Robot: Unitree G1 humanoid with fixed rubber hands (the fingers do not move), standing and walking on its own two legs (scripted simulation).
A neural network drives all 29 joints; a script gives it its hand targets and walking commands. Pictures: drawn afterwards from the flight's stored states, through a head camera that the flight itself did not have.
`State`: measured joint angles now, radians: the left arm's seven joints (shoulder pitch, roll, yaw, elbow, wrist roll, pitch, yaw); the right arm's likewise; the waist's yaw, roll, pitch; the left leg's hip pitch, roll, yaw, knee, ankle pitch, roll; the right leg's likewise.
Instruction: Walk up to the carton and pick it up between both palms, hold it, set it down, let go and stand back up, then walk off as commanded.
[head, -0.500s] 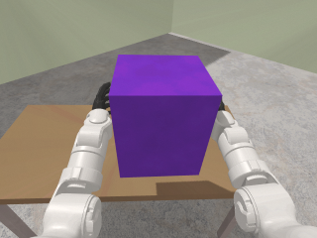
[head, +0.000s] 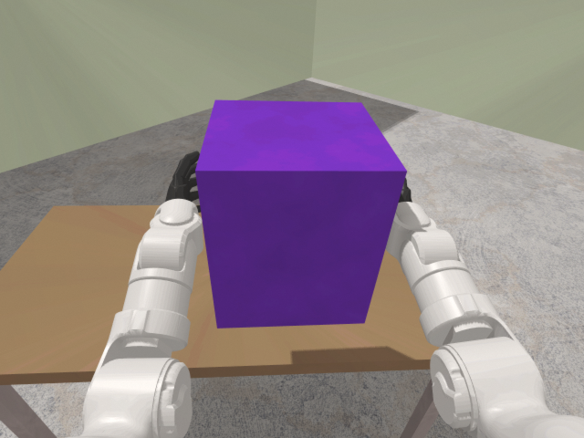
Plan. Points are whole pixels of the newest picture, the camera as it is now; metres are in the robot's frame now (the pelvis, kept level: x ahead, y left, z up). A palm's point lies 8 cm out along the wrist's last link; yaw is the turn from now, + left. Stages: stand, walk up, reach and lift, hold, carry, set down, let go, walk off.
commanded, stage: hold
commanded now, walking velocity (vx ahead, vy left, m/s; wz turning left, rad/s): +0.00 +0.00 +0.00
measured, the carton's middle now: (290, 213) +0.39 +0.00 +0.18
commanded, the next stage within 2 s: none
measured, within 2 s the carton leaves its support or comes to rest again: neither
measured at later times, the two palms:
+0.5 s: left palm (173, 206) +0.37 +0.15 +0.20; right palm (394, 204) +0.37 -0.15 +0.20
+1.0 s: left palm (169, 204) +0.37 +0.16 +0.20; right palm (389, 202) +0.38 -0.14 +0.20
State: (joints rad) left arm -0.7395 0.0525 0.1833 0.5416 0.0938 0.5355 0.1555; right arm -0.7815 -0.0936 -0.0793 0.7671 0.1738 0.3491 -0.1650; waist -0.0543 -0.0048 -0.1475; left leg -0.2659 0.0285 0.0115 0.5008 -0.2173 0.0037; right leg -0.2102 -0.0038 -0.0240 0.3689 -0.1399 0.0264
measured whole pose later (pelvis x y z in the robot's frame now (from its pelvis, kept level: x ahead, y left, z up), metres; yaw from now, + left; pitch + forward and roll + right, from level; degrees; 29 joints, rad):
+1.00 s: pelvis +0.00 +0.00 +0.00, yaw +0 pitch -3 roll -2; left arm -0.71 0.04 0.21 0.44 0.17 0.62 0.12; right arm -0.78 -0.09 -0.04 0.76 0.17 0.37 -0.17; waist -0.05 -0.02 -0.14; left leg -0.21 0.03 0.01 0.50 -0.23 0.00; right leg -0.15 0.00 -0.02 0.36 -0.15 0.03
